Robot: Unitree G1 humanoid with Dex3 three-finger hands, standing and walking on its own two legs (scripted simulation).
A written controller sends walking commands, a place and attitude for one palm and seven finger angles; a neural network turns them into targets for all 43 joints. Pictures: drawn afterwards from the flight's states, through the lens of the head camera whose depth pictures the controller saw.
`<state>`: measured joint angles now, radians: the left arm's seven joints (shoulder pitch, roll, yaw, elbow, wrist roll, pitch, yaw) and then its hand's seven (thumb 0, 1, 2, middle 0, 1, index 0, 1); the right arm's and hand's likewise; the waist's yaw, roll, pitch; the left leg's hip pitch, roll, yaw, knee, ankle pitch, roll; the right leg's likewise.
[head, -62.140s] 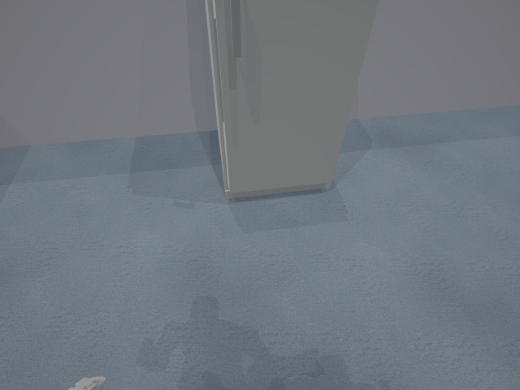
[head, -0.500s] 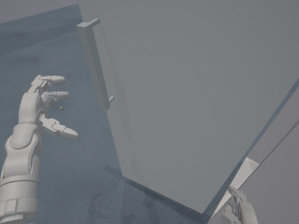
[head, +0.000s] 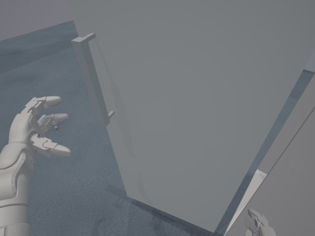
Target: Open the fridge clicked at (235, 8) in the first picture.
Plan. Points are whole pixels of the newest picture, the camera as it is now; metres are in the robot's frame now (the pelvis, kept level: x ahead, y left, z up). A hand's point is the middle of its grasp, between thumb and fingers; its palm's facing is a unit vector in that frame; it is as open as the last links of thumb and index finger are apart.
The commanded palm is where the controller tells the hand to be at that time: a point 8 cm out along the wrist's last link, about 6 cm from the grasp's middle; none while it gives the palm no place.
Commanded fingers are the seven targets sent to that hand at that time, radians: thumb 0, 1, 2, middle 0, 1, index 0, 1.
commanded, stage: draw the hand back to the body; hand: left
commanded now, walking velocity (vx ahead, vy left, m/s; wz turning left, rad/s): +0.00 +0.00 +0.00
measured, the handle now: (98, 84) +0.48 +0.21 +0.17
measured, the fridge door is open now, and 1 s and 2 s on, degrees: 107 107 107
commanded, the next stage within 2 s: step back with the hand held close in 1.38 s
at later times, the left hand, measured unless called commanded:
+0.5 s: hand (24, 160) +0.22 +0.29 +0.16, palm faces +0.48 -0.84 -0.24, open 13.6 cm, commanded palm +0.18 +0.32 +0.17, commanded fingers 0.00 0.03 0.48 -0.23 -0.81 -0.23 -0.81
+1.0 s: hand (26, 174) +0.19 +0.27 +0.15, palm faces +0.48 -0.80 -0.37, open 8.8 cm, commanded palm +0.14 +0.31 +0.17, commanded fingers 0.00 0.90 0.90 -0.20 -0.30 -0.20 -0.30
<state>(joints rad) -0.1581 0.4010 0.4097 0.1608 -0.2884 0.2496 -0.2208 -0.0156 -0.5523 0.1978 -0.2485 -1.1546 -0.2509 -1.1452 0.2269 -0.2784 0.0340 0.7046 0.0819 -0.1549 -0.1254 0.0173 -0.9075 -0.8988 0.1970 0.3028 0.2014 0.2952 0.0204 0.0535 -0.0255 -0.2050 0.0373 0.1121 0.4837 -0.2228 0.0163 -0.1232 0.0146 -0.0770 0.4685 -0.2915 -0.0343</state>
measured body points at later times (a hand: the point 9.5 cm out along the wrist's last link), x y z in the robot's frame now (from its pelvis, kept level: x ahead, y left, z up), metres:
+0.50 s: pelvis -0.02 +0.01 +0.01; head -0.04 +0.00 +0.46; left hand +0.19 +0.33 +0.17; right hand +0.20 -0.18 -0.07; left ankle +0.03 +0.11 -0.74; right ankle -0.02 -0.09 -0.74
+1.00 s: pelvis +0.00 +0.00 +0.01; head -0.02 -0.02 +0.46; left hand +0.16 +0.31 +0.17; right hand +0.19 -0.23 -0.08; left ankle +0.03 +0.11 -0.74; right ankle -0.02 -0.09 -0.74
